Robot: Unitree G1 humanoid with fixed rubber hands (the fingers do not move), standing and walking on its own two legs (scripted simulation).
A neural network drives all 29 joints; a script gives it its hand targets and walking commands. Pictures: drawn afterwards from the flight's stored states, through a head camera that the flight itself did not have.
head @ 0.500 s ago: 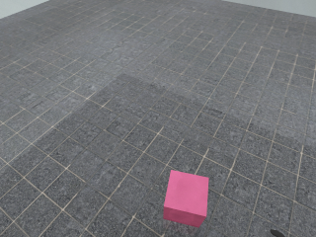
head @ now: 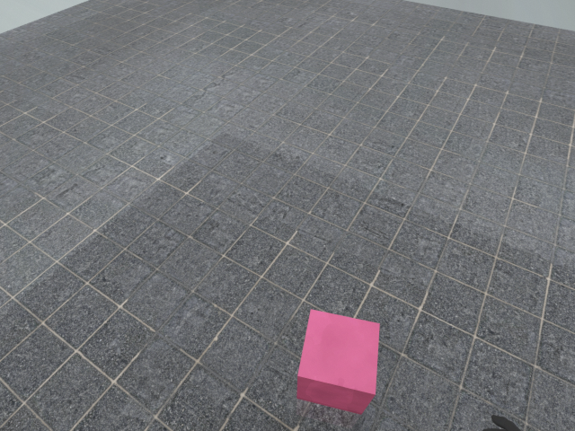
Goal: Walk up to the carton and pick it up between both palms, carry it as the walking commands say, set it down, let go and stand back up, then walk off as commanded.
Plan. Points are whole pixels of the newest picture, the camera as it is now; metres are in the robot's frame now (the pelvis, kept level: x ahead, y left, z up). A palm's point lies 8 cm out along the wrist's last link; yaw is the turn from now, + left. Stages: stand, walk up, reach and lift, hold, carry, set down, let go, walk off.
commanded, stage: stand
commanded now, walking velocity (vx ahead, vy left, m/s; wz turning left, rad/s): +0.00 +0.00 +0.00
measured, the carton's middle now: (336, 362) +0.41 -0.13 -0.66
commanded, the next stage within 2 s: walk off in 0.28 s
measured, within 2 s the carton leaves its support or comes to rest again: neither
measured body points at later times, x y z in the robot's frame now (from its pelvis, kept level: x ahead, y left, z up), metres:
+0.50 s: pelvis +0.00 +0.00 +0.00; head +0.01 +0.00 +0.45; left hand +0.08 +0.31 -0.13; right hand +0.10 -0.31 -0.12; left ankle +0.00 +0.09 -0.75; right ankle -0.02 -0.12 -0.75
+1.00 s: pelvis -0.01 -0.10 -0.01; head +0.03 -0.12 +0.43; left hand -0.02 +0.18 -0.15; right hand +0.11 -0.38 -0.16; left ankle -0.05 +0.04 -0.70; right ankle +0.02 -0.22 -0.75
